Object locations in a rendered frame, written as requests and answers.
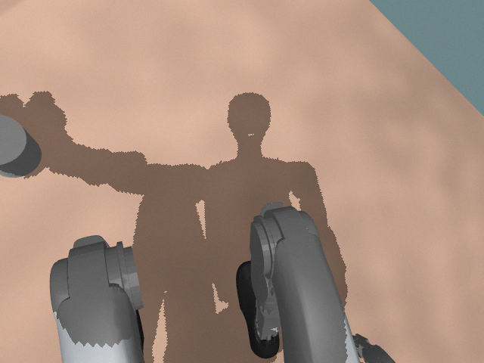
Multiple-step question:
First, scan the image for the right robot hand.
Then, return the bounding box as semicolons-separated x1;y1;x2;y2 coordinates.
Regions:
352;334;395;363

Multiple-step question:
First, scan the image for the right robot foot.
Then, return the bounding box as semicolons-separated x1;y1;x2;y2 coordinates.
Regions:
236;261;280;358

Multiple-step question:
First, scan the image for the mug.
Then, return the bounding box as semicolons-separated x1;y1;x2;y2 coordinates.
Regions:
0;114;42;178

